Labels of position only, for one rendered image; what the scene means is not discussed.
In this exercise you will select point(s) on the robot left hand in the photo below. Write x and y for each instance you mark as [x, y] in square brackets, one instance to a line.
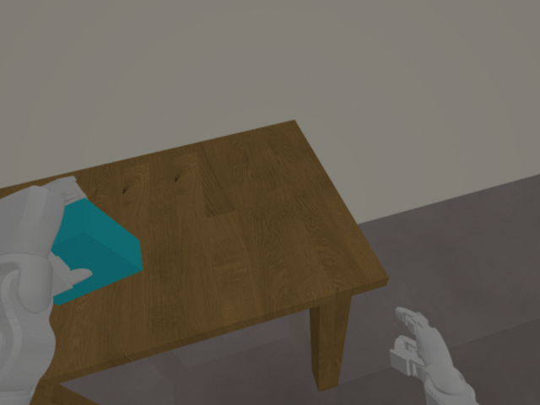
[29, 223]

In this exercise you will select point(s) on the table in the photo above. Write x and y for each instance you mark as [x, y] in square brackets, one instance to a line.
[234, 231]

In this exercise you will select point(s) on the robot right hand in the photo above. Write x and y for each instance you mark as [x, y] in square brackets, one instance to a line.
[410, 357]

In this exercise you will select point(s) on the sponge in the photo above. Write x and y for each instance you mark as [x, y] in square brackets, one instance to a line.
[88, 238]

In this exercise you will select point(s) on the robot right forearm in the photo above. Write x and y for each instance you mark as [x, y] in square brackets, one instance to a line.
[445, 385]

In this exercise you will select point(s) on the robot left forearm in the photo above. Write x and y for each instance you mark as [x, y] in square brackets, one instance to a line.
[27, 342]

